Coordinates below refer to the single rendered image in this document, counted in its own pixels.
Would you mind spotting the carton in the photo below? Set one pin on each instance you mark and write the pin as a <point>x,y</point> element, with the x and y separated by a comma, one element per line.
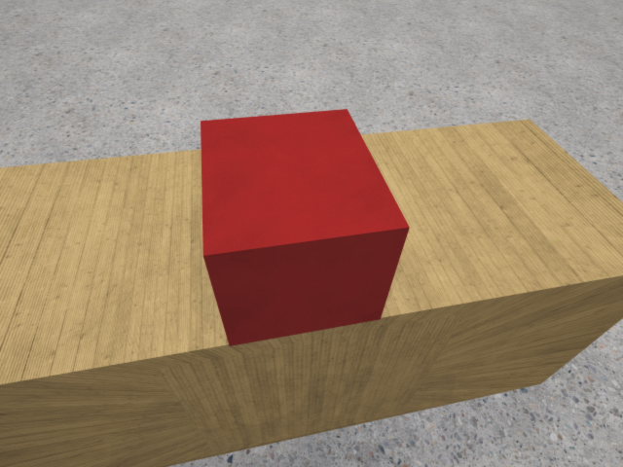
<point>300,231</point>

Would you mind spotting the pedestal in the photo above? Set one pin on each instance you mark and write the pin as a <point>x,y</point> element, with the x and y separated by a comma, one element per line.
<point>113,352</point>

